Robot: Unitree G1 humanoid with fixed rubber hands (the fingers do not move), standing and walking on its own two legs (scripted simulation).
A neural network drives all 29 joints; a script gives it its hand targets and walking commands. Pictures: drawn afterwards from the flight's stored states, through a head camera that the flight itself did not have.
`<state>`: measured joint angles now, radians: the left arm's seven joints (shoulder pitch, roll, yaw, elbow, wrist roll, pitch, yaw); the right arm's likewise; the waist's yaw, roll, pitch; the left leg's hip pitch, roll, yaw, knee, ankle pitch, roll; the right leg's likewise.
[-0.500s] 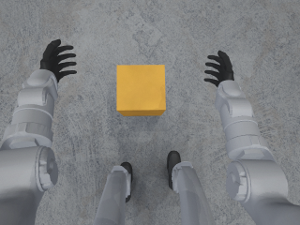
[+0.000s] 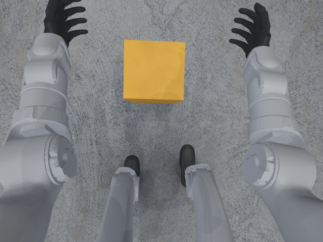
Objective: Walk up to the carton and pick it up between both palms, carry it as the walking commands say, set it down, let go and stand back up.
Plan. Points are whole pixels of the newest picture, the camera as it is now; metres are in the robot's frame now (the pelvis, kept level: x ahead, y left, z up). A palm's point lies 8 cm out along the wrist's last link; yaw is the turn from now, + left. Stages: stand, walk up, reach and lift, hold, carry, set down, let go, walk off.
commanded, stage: reach and lift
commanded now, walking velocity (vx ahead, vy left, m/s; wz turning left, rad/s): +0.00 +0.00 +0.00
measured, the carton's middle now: (154, 77) +0.53 +0.02 -0.52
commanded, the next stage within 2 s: none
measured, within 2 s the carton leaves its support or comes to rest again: neither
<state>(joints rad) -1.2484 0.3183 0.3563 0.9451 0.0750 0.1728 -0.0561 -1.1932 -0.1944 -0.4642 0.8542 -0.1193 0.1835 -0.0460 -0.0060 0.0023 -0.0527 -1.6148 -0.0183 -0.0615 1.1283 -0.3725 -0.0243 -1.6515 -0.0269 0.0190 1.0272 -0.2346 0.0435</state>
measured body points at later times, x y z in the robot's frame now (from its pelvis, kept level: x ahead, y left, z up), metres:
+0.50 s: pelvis -0.03 -0.01 -0.15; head +0.33 +0.00 +0.13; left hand +0.54 +0.22 -0.28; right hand +0.53 -0.19 -0.29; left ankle +0.04 +0.13 -0.61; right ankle +0.09 -0.14 -0.61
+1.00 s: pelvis -0.04 +0.00 -0.25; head +0.34 +0.02 -0.02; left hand +0.53 +0.21 -0.43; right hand +0.53 -0.19 -0.44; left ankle +0.04 +0.13 -0.61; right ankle +0.09 -0.14 -0.61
